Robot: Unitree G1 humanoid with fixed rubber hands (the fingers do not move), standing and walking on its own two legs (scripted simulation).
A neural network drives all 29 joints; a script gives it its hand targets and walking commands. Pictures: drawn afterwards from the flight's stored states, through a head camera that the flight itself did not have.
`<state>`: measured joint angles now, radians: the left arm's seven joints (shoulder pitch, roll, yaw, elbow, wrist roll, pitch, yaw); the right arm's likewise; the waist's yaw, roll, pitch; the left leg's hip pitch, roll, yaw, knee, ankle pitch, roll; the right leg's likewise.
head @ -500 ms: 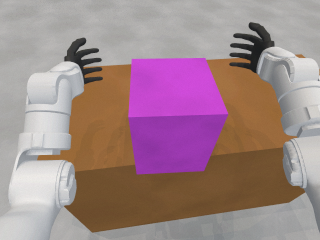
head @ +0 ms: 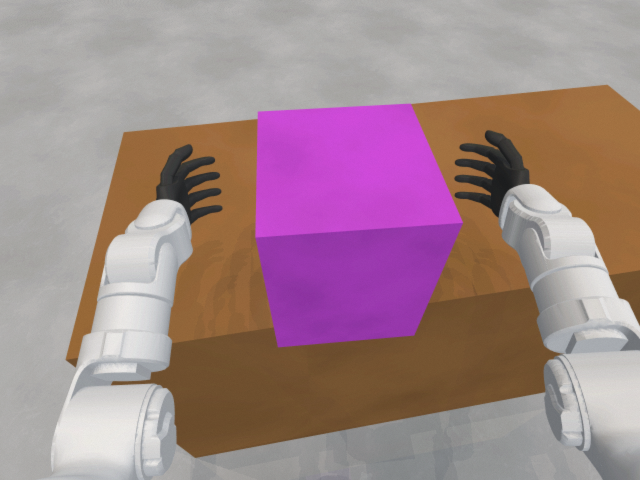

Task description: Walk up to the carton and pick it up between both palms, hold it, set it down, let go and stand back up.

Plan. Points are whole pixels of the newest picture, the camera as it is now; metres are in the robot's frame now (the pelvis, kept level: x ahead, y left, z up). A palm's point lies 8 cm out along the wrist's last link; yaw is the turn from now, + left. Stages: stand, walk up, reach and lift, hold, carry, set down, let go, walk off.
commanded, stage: reach and lift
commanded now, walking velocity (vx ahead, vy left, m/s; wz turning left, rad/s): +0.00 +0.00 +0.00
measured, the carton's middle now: (341, 231) +0.44 -0.02 +0.07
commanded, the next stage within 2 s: none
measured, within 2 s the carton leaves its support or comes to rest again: leaves its support in 1.96 s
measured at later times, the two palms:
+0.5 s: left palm (184, 225) +0.42 +0.18 +0.10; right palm (479, 201) +0.45 -0.20 +0.11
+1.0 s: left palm (213, 225) +0.42 +0.15 +0.10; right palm (451, 204) +0.45 -0.16 +0.11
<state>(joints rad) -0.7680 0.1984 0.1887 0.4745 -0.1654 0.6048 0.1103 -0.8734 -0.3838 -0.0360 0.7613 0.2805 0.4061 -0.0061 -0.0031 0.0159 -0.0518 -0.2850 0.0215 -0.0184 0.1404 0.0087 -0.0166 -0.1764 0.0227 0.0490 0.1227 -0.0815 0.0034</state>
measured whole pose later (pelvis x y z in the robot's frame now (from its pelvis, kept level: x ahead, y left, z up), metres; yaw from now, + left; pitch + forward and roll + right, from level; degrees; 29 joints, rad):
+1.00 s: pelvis +0.01 -0.01 +0.00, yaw +2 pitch +10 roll -1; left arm -0.72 0.04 0.18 0.61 -0.03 0.33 0.15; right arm -0.83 -0.20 -0.02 0.85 0.19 0.18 -0.12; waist 0.00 0.01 -0.08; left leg -0.32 0.02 -0.05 0.16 -0.01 -0.03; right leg -0.20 0.03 0.02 0.14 -0.11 -0.01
